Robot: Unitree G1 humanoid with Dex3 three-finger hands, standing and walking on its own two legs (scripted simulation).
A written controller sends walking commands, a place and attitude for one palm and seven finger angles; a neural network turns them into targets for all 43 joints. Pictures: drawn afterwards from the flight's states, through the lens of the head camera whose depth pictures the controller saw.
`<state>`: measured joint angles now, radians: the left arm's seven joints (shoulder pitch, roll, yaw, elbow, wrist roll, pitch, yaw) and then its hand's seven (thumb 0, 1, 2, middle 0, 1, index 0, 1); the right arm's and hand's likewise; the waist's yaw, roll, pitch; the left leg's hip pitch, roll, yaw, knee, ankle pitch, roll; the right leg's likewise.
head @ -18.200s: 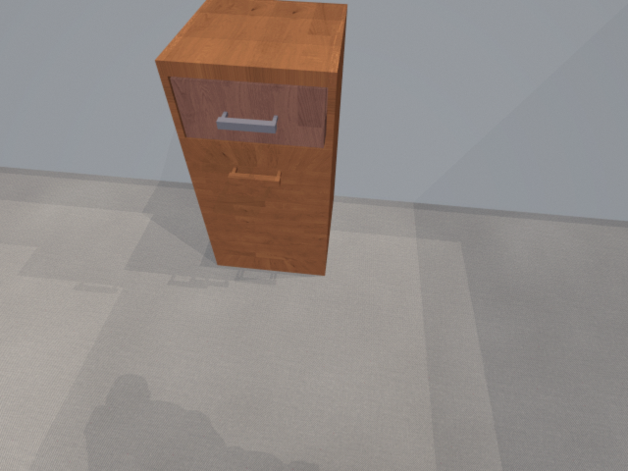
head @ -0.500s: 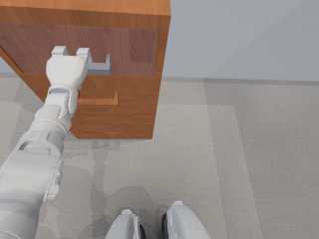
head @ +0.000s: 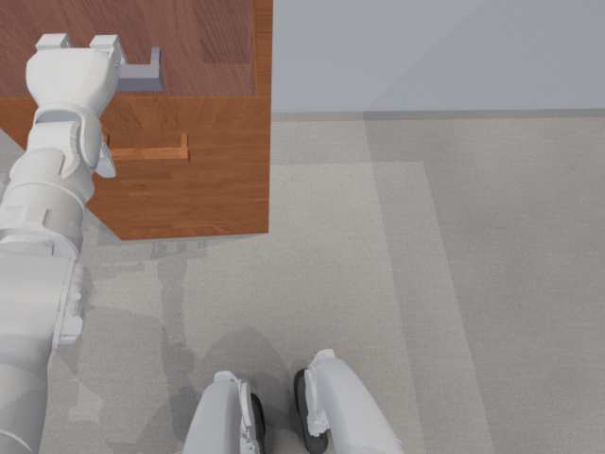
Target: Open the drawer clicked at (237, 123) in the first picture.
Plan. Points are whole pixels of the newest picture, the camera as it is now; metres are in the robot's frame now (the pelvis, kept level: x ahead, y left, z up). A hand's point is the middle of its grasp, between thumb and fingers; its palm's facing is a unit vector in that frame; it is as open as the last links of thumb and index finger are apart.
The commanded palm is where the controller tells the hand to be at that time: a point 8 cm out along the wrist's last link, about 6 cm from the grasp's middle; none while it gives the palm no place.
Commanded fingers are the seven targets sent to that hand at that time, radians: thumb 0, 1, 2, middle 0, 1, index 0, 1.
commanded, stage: lift the hand off the handle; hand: left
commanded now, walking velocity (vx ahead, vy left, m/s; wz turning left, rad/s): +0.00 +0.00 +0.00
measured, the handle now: (101, 66) +0.62 +0.18 +0.05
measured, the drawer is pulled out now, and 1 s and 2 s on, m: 0.00 0.00 0.00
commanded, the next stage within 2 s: none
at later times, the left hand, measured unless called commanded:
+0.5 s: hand (100, 100) +0.57 +0.18 +0.04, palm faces -0.08 -0.04 -1.00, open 13.7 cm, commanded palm +0.56 +0.18 +0.10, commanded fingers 0.00 -0.50 0.30 -0.30 -1.20 -0.30 -1.20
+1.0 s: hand (89, 86) +0.57 +0.19 +0.06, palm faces -0.08 -0.05 -1.00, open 13.3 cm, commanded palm +0.57 +0.19 +0.14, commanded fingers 0.00 -0.50 0.30 -0.30 -1.20 -0.30 -1.20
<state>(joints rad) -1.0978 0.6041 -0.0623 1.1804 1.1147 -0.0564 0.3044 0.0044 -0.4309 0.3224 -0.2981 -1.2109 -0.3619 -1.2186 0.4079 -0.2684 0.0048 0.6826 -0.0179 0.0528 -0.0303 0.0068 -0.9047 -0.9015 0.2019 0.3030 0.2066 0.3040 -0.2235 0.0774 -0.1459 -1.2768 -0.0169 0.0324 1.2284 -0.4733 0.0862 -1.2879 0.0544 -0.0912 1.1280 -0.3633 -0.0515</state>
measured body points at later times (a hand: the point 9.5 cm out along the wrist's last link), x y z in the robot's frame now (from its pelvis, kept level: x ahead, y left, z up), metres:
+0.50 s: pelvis +0.04 -0.01 +0.04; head +0.19 +0.00 +0.46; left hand +0.57 +0.18 +0.09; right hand +0.04 -0.28 -0.08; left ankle +0.04 +0.07 -0.62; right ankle +0.08 -0.09 -0.62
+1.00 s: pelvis +0.07 +0.00 +0.06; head +0.20 +0.00 +0.49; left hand +0.57 +0.19 +0.12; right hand +0.06 -0.27 -0.06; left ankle +0.04 +0.07 -0.62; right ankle +0.08 -0.09 -0.62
